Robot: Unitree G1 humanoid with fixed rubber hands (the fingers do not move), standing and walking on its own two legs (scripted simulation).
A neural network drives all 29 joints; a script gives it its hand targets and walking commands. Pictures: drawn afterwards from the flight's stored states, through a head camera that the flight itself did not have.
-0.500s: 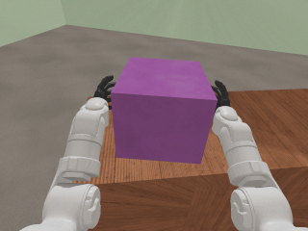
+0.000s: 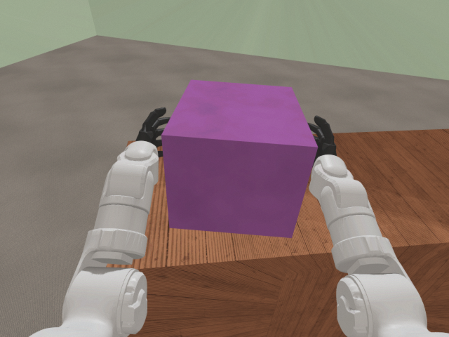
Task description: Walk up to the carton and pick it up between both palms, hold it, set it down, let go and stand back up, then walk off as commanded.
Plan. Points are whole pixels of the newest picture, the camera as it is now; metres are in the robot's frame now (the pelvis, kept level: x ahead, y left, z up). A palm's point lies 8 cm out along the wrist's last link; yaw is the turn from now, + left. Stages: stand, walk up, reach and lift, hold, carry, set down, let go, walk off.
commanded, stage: set down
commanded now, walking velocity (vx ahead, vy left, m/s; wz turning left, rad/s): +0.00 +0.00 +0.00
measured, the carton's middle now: (236, 150) +0.43 -0.01 +0.16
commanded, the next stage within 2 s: none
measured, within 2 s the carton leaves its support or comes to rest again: neither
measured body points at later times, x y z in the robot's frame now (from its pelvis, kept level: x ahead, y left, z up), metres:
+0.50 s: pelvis +0.03 +0.00 +0.00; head +0.02 +0.02 +0.45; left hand +0.43 +0.16 +0.13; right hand +0.40 -0.16 +0.11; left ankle +0.07 +0.13 -0.74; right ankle +0.03 -0.14 -0.74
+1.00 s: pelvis +0.03 +0.00 +0.00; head +0.02 +0.03 +0.45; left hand +0.43 +0.15 +0.12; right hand +0.40 -0.17 +0.10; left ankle +0.07 +0.13 -0.74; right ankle +0.03 -0.14 -0.74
